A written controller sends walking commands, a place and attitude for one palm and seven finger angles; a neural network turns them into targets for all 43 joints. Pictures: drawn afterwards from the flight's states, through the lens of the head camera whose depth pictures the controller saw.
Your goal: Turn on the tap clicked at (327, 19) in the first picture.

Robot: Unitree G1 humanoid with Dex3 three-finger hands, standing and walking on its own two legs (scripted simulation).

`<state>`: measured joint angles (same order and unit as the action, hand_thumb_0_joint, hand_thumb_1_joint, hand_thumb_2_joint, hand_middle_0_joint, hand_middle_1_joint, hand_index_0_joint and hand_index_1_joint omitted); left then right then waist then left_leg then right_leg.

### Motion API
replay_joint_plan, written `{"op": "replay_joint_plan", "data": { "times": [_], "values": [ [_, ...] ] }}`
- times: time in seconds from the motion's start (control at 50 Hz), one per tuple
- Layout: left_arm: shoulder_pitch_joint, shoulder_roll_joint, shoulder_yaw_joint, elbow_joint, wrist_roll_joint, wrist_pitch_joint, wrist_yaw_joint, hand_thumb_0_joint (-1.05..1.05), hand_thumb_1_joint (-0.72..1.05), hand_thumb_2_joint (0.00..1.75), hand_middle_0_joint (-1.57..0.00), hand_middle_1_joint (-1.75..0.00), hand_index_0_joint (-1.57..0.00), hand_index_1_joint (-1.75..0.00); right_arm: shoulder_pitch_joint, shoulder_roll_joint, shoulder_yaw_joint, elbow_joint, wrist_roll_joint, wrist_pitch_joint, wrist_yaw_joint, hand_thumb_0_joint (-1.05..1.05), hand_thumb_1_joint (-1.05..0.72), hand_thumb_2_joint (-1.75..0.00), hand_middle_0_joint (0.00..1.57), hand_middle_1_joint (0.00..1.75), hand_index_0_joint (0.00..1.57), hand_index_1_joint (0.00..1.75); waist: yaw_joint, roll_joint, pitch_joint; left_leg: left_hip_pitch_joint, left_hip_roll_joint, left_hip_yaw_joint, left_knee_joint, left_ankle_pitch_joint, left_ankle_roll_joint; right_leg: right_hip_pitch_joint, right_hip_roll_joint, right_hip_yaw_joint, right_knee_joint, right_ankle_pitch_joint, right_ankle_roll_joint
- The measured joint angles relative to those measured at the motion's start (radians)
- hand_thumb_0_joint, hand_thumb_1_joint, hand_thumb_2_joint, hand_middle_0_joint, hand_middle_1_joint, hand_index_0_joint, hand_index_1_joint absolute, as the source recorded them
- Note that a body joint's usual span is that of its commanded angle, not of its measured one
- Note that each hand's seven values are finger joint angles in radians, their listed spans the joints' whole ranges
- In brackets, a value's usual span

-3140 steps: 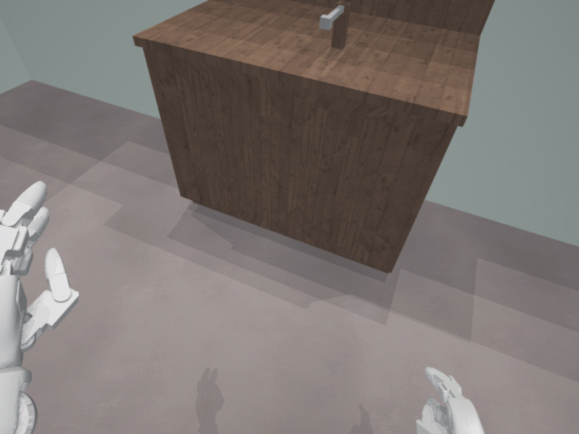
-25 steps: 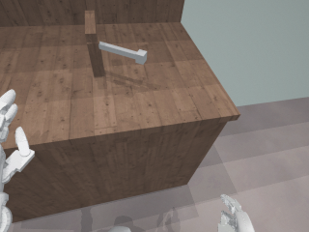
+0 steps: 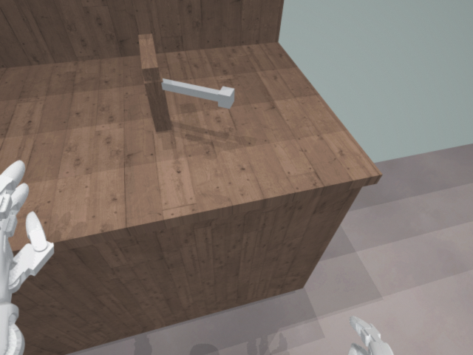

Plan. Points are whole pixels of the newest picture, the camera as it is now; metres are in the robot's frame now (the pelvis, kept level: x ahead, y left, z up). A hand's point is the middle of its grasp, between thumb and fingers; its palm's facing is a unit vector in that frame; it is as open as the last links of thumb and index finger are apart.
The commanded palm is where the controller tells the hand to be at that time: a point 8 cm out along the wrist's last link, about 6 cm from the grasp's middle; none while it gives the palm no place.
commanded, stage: shuffle to correct the standing spot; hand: left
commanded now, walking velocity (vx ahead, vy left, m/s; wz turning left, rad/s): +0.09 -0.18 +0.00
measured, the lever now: (226, 97) +0.53 +0.08 +0.15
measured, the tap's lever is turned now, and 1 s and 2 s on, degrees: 57 57 57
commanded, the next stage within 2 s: come to a stop and stand still in 0.74 s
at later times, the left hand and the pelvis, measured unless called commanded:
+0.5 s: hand (108, 213) +0.26 +0.21 +0.15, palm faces +0.41 -0.85 -0.32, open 7.4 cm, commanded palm +0.21 +0.24 +0.18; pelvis +0.05 -0.04 -0.02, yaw +0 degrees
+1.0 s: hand (191, 190) +0.30 +0.10 +0.15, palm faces +0.37 -0.85 -0.37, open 7.4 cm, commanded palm +0.24 +0.14 +0.18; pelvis +0.08 -0.14 -0.02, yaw +0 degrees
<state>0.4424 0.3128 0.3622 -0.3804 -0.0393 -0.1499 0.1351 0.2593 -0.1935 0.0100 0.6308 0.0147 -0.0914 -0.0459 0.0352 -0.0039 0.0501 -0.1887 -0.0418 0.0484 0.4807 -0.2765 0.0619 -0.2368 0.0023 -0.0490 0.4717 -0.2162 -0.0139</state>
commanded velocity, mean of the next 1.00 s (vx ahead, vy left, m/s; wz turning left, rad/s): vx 0.03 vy -0.12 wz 0.00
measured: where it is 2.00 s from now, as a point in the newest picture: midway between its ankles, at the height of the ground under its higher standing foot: outside the picture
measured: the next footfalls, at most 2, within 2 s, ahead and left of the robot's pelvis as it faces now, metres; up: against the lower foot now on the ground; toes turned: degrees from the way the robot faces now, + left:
left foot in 0.48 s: +0.11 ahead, +0.08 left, +0.00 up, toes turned +4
right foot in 0.78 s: +0.16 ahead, -0.23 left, +0.00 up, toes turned +2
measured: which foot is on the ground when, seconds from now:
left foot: down 0.00-0.34, up 0.36-0.46, down 0.48-0.78, up 0.80-0.94, down 0.96-1.00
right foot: down 0.00-0.50, up 0.52-0.76, down 0.78-1.00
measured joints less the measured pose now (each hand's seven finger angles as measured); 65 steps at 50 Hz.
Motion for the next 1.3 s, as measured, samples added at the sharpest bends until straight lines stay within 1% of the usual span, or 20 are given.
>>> {"op": "replay_joint_plan", "data": {
  "times": [0.12, 0.3, 0.34, 0.4, 0.46, 0.5, 0.54, 0.58, 0.62, 0.74, 0.78, 0.84, 0.88, 0.92, 0.96, 0.98, 1.04, 1.16, 1.24, 1.3],
  "values": [
    [-0.072, -0.008, -0.057, -0.072, 0.013, 0.013, 0.004, 0.02, 0.89, 0.9, -0.21, -0.31, -0.21, -0.3, -0.035, 0.027, 0.01, -0.018, -0.01, -0.015, 0.01, 0.01, -0.91, -0.9, 0.2, 0.3, 0.2, 0.3, 0.0, -0.031, 0.024, 0.021, 0.011, -0.013, -0.005, -0.008, -0.016, 0.024, 0.012, -0.013, -0.005, -0.013, -0.016],
    [0.002, 0.104, 0.036, -0.155, -0.03, -0.015, -0.005, 0.01, 0.89, 0.9, -0.21, -0.31, -0.21, -0.3, -0.071, 0.024, -0.001, -0.088, 0.002, 0.018, 0.027, 0.01, -0.9, -0.9, 0.2, 0.3, 0.2, 0.3, -0.042, 0.014, -0.004, -0.05, 0.075, -0.038, 0.137, -0.098, -0.056, -0.001, 0.073, -0.039, 0.037, -0.066, -0.062],
    [0.02, 0.1, 0.033, -0.152, -0.04, -0.009, -0.005, 0.01, 0.89, 0.9, -0.21, -0.31, -0.21, -0.3, -0.076, 0.013, -0.008, -0.083, 0.009, 0.032, 0.026, 0.01, -0.91, -0.9, 0.2, 0.3, 0.2, 0.3, -0.04, 0.011, -0.003, -0.094, 0.081, -0.038, 0.236, -0.067, -0.059, -0.008, 0.077, -0.041, 0.067, -0.089, -0.073],
    [0.03, 0.075, 0.007, -0.141, -0.048, -0.002, -0.003, 0.01, 0.89, 0.9, -0.21, -0.31, -0.21, -0.3, -0.069, -0.004, -0.014, -0.064, 0.012, 0.048, 0.021, 0.01, -0.91, -0.9, 0.2, 0.3, 0.2, 0.3, -0.026, -0.013, 0.007, -0.151, 0.08, -0.035, 0.347, -0.159, -0.061, 0.009, 0.072, -0.04, 0.076, -0.107, -0.079],
    [0.031, 0.053, -0.008, -0.162, -0.044, 0.013, 0.008, 0.01, 0.89, 0.9, -0.21, -0.31, -0.21, -0.3, -0.061, -0.017, -0.007, -0.056, 0.002, 0.059, 0.012, 0.01, -0.91, -0.9, 0.2, 0.3, 0.2, 0.3, -0.011, -0.045, 0.03, -0.148, 0.088, -0.004, 0.235, -0.09, -0.057, 0.024, 0.061, -0.036, 0.091, -0.122, -0.077],
    [0.024, 0.055, -0.004, -0.192, -0.046, 0.018, 0.012, 0.02, 0.89, 0.9, -0.21, -0.31, -0.21, -0.3, -0.058, -0.021, -0.01, -0.066, -0.006, 0.054, 0.007, 0.01, -0.91, -0.9, 0.2, 0.3, 0.2, 0.3, -0.004, -0.059, 0.049, -0.116, 0.085, 0.013, 0.147, 0.007, -0.054, -0.002, 0.051, -0.028, 0.185, -0.162, -0.064],
    [-0.007, 0.069, 0.008, -0.193, -0.041, 0.013, 0.012, 0.02, 0.89, 0.9, -0.21, -0.31, -0.21, -0.3, -0.074, -0.001, -0.019, -0.058, -0.012, 0.049, 0.003, 0.01, -0.91, -0.9, 0.2, 0.3, 0.2, 0.3, 0.008, -0.077, 0.077, -0.092, 0.081, 0.034, 0.162, -0.02, -0.061, -0.07, 0.055, 0.02, 0.392, -0.219, -0.026],
    [-0.045, 0.087, 0.018, -0.187, -0.032, 0.014, 0.0, 0.02, 0.89, 0.9, -0.21, -0.31, -0.21, -0.3, -0.079, 0.022, -0.018, -0.054, -0.018, 0.04, 0.01, 0.01, -0.91, -0.9, 0.2, 0.3, 0.2, 0.3, -0.002, -0.072, 0.087, -0.073, 0.089, 0.024, 0.142, -0.026, -0.07, -0.145, 0.063, 0.041, 0.562, -0.217, -0.008],
    [-0.074, 0.101, 0.028, -0.192, -0.021, 0.015, -0.012, 0.02, 0.89, 0.9, -0.21, -0.31, -0.21, -0.3, -0.079, 0.039, -0.012, -0.059, -0.018, 0.033, 0.024, 0.01, -0.91, -0.9, 0.2, 0.3, 0.2, 0.3, -0.009, -0.053, 0.09, -0.061, 0.107, 0.006, 0.104, -0.005, -0.083, -0.203, 0.047, 0.041, 0.61, -0.183, 0.0],
    [0.01, 0.124, 0.066, -0.209, -0.016, -0.02, -0.032, 0.02, 0.89, 0.9, -0.21, -0.31, -0.21, -0.3, -0.043, 0.055, 0.007, -0.113, 0.001, 0.023, 0.056, 0.01, -0.91, -0.9, 0.2, 0.3, 0.2, 0.3, -0.006, 0.029, 0.064, -0.068, 0.188, -0.009, 0.102, -0.015, -0.133, -0.15, -0.032, 0.002, 0.214, -0.07, 0.016],
    [0.035, 0.144, 0.076, -0.195, -0.014, -0.017, -0.03, 0.01, 0.89, 0.9, -0.21, -0.31, -0.21, -0.3, -0.03, 0.056, 0.012, -0.121, 0.008, 0.019, 0.055, 0.01, -0.9, -0.9, 0.2, 0.3, 0.2, 0.3, -0.005, 0.035, 0.047, -0.109, 0.204, -0.02, 0.193, -0.078, -0.123, -0.103, -0.034, -0.006, 0.111, -0.021, 0.015],
    [-0.005, 0.095, 0.029, -0.152, -0.015, 0.004, -0.023, 0.01, 0.89, 0.9, -0.21, -0.31, -0.21, -0.3, -0.063, 0.021, -0.002, -0.063, 0.014, 0.027, 0.044, 0.01, -0.9, -0.9, 0.2, 0.3, 0.2, 0.3, -0.011, 0.061, 0.064, -0.206, 0.166, -0.068, 0.459, -0.226, -0.088, -0.115, -0.016, -0.034, 0.169, -0.029, 0.005],
    [-0.018, 0.061, 0.001, -0.143, -0.018, 0.023, -0.017, 0.01, 0.89, 0.9, -0.21, -0.31, -0.21, -0.3, -0.074, 0.005, -0.006, -0.03, 0.014, 0.037, 0.038, 0.01, -0.91, -0.9, 0.2, 0.3, 0.2, 0.3, -0.006, 0.037, 0.065, -0.234, 0.129, -0.032, 0.531, -0.243, -0.077, -0.108, -0.018, -0.032, 0.157, -0.039, -0.006],
    [-0.004, 0.046, -0.006, -0.161, -0.021, 0.031, -0.007, 0.01, 0.89, 0.9, -0.21, -0.31, -0.21, -0.3, -0.078, -0.004, -0.003, -0.019, 0.011, 0.042, 0.031, 0.01, -0.91, -0.9, 0.2, 0.3, 0.2, 0.3, -0.014, -0.002, 0.062, -0.207, 0.102, 0.007, 0.426, -0.2, -0.067, -0.105, -0.02, -0.028, 0.144, -0.036, -0.013],
    [0.02, 0.045, -0.007, -0.194, -0.022, 0.027, 0.005, 0.02, 0.89, 0.9, -0.21, -0.31, -0.21, -0.3, -0.069, -0.02, -0.006, -0.033, 0.006, 0.032, 0.022, 0.01, -0.91, -0.9, 0.2, 0.3, 0.2, 0.3, -0.033, -0.01, 0.057, -0.128, 0.082, 0.012, 0.198, -0.067, -0.062, -0.104, -0.009, -0.041, 0.16, -0.049, -0.014],
    [0.022, 0.054, -0.004, -0.21, -0.021, 0.022, 0.012, 0.02, 0.89, 0.9, -0.21, -0.31, -0.21, -0.3, -0.069, -0.019, -0.015, -0.035, 0.003, 0.023, 0.015, 0.01, -0.91, -0.9, 0.2, 0.3, 0.2, 0.3, -0.036, -0.024, 0.065, -0.108, 0.076, 0.011, 0.164, -0.035, -0.058, -0.101, -0.011, -0.041, 0.181, -0.064, -0.015],
    [0.026, 0.085, 0.015, -0.234, -0.011, 0.002, 0.028, 0.02, 0.89, 0.9, -0.22, -0.31, -0.21, -0.3, -0.059, -0.002, -0.029, -0.042, 0.004, 0.008, 0.006, 0.01, -0.91, -0.9, 0.2, 0.3, 0.2, 0.3, -0.024, -0.072, 0.067, -0.064, 0.061, 0.032, 0.143, -0.038, -0.057, -0.085, -0.018, -0.009, 0.217, -0.144, -0.007],
    [0.006, 0.081, 0.027, -0.192, 0.002, -0.03, 0.036, 0.02, 0.89, 0.9, -0.21, -0.31, -0.21, -0.3, -0.048, -0.025, -0.023, -0.052, 0.011, -0.004, 0.012, 0.01, -0.91, -0.9, 0.2, 0.3, 0.2, 0.3, -0.04, 0.028, 0.025, -0.063, 0.093, -0.033, 0.131, -0.033, -0.077, -0.009, 0.023, -0.068, 0.066, -0.032, -0.049],
    [0.032, 0.047, 0.011, -0.12, -0.012, -0.027, 0.033, 0.01, 0.89, 0.9, -0.21, -0.31, -0.21, -0.3, -0.067, -0.027, -0.018, -0.043, 0.016, 0.021, 0.013, 0.01, -0.91, -0.9, 0.2, 0.3, 0.2, 0.3, -0.03, 0.032, -0.006, -0.12, 0.054, -0.045, 0.265, -0.108, -0.075, -0.015, 0.008, -0.044, 0.016, -0.012, -0.058],
    [0.05, 0.031, -0.011, -0.063, -0.008, -0.012, 0.032, 0.01, 0.89, 0.9, -0.21, -0.31, -0.21, -0.3, -0.073, -0.027, -0.007, -0.05, 0.01, 0.033, 0.006, 0.01, -0.91, -0.9, 0.2, 0.3, 0.2, 0.3, -0.032, 0.017, -0.004, -0.134, 0.048, -0.031, 0.269, -0.1, -0.077, -0.016, -0.017, -0.032, -0.013, 0.01, -0.056]
  ]
}}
